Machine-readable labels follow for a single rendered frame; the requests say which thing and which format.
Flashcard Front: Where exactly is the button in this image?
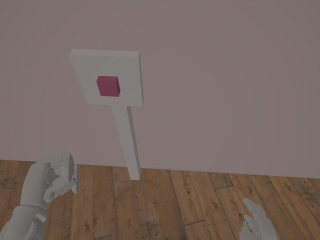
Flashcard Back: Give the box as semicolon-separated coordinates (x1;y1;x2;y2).
96;76;121;97

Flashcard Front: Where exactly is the panel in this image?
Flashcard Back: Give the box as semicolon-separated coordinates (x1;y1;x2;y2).
68;49;144;181

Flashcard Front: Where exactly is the left robot forearm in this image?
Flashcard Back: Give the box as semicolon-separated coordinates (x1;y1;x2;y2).
0;204;48;240

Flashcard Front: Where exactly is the robot right hand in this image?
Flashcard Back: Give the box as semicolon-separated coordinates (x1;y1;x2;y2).
239;197;279;240

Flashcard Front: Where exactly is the robot left hand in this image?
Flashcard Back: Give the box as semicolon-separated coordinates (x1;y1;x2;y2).
20;151;79;210

